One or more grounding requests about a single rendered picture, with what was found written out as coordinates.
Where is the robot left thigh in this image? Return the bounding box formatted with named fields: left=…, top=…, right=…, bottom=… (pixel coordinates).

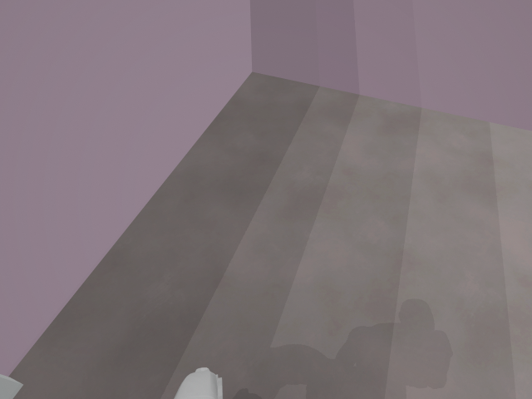
left=174, top=371, right=223, bottom=399

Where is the panel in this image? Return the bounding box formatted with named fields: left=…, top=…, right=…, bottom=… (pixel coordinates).
left=0, top=374, right=23, bottom=399

